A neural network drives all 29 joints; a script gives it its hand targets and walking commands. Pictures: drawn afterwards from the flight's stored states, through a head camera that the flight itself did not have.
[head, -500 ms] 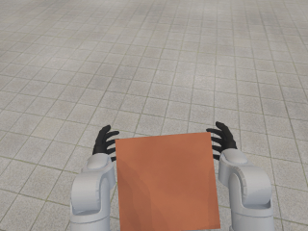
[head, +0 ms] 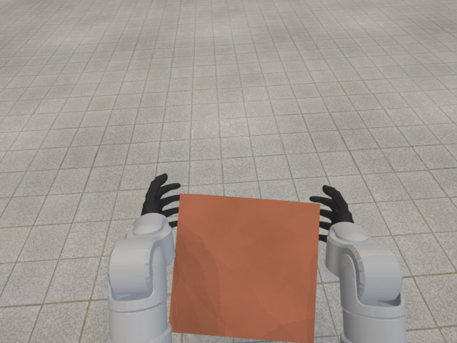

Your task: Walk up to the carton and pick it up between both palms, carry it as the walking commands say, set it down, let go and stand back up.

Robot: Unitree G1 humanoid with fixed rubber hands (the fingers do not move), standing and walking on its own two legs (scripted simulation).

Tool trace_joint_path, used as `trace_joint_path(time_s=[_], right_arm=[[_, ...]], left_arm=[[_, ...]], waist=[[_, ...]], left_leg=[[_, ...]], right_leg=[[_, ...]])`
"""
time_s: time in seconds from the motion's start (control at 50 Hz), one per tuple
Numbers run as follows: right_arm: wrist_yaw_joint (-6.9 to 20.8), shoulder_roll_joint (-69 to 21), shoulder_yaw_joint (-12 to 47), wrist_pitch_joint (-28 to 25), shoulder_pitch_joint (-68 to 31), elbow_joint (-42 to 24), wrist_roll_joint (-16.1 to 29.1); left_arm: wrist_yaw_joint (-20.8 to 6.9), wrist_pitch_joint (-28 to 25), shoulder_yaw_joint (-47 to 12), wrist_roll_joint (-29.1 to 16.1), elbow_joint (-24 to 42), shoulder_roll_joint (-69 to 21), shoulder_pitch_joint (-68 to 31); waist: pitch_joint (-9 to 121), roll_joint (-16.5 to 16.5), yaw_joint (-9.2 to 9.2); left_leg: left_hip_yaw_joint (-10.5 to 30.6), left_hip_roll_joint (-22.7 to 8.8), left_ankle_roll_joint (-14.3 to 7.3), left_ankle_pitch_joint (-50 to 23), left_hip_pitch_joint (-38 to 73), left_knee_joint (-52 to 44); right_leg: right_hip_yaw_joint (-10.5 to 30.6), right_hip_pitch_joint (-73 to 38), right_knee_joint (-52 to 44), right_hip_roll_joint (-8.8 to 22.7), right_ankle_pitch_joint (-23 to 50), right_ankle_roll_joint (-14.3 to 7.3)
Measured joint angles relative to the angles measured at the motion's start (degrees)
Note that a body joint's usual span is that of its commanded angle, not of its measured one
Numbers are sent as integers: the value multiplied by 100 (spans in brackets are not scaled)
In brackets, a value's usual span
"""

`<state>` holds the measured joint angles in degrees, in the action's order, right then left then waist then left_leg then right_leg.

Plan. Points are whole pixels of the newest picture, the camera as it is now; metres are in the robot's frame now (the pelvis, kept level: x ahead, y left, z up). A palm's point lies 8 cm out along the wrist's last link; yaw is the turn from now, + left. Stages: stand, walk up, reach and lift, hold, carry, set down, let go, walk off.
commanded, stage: carry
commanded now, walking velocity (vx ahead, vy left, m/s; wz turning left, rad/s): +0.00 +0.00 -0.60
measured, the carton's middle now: (242, 250) +0.29 +0.01 -0.02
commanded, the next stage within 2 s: none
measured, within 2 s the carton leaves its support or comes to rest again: neither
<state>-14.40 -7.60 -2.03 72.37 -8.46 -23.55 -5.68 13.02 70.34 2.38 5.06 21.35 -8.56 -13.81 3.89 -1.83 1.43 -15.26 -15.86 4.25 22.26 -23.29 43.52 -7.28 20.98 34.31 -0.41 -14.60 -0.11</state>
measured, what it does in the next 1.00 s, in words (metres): walks backwards, turning right: left foot, then right foot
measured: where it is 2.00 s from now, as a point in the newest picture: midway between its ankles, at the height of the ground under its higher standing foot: outside the picture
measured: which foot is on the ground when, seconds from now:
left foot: up 0.00-0.36, down 0.38-0.74, up 0.76-1.00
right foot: down 0.00-0.40, up 0.42-0.70, down 0.72-1.00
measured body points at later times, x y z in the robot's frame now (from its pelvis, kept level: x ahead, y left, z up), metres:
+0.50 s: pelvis -0.06 +0.00 +0.02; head -0.05 +0.02 +0.46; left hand +0.24 +0.08 +0.10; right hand +0.17 -0.20 +0.11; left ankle -0.03 +0.10 -0.72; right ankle -0.05 -0.11 -0.67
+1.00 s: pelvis -0.14 -0.03 +0.01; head -0.12 -0.04 +0.46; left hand +0.17 -0.08 +0.08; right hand +0.00 -0.31 +0.09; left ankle -0.06 +0.08 -0.68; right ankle -0.13 -0.13 -0.72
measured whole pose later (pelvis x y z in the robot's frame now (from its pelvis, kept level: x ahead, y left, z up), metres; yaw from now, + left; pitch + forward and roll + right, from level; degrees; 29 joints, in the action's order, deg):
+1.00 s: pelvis -0.14 -0.03 +0.01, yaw -33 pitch +3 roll +0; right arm -14.7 -7.8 -3.3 70.2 -9.7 -23.2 -3.7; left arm 12.5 68.4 1.4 5.6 22.4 -7.7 -8.7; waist 0.5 0.3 -2.8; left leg -3.7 -4.6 5.3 26.8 -28.7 52.8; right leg -1.4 25.2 32.3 -2.4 -10.1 -3.5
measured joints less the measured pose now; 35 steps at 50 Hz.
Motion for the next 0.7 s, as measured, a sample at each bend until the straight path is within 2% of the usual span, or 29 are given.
trace_joint_path(time_s=[0.04,0.06,0.14,0.24,0.32,0.36,0.4,0.42,0.46,0.52,0.6,0.66,0.7], right_arm=[[-22,-2,-122,-17,13,8,15],[-44,-3,-153,-5,12,9,32],[-88,-7,-126,-6,-34,46,124],[-82,-6,-37,-101,-8,-71,190],[-58,-8,5,-157,-28,-106,179],[-40,-10,21,-164,-51,-89,165],[-11,-16,57,-188,-62,-18,134],[15,-15,76,-195,-54,30,109],[55,-10,88,-158,-29,84,89],[95,-3,63,-115,56,116,26],[93,-1,8,-93,69,68,2],[80,-6,30,-89,14,40,7],[62,-12,40,-72,-29,36,6]], left_arm=[[-32,-92,-51,-25,-191,-2,-11],[-55,-112,-67,-30,-236,4,18],[-140,-176,-68,29,-169,47,250],[-132,-232,-107,45,144,79,459],[-82,-214,-121,44,311,84,504],[-45,-178,-116,37,370,84,514],[-18,-132,-87,36,396,89,510],[-5,-110,-83,35,392,92,532],[23,-43,-76,18,374,94,566],[41,69,-79,-40,284,87,489],[68,97,-102,-60,258,70,353],[76,63,-37,-41,251,55,261],[61,41,25,-44,216,46,206]], waist=[[-91,-21,-98],[-148,-8,-165],[-329,74,-379],[-355,223,-414],[-229,361,-285],[-149,434,-202],[-118,592,-142],[-91,604,-111],[-65,457,-20],[-81,325,110],[-127,184,156],[-127,118,115],[-112,79,85]], left_leg=[[470,243,165,862,-388,860],[654,397,195,1013,-554,1239],[962,755,237,642,-870,1835],[1094,1055,180,472,-679,1173],[1124,1324,78,502,-267,289],[1068,1441,9,330,111,-493],[911,1497,-294,-497,366,-1099],[851,1463,-431,-654,369,-1105],[762,1265,-559,-600,379,-1031],[618,1021,-528,-585,504,-1116],[419,713,-437,-621,510,-1072],[234,474,-343,-584,393,-896],[103,300,-250,-515,282,-682]], right_leg=[[94,213,322,-29,-187,-212],[151,258,367,-30,-243,-260],[407,329,233,-118,-65,-303],[657,412,-40,-265,253,-372],[850,507,-269,-358,514,-346],[962,553,-355,-412,633,-307],[1080,580,-338,-406,688,-221],[1060,664,-109,-413,385,-115],[786,991,1038,-406,-493,66],[526,1176,2171,-146,-718,233],[374,841,1868,125,-852,349],[213,483,1208,172,-976,345],[67,168,537,147,-811,297]])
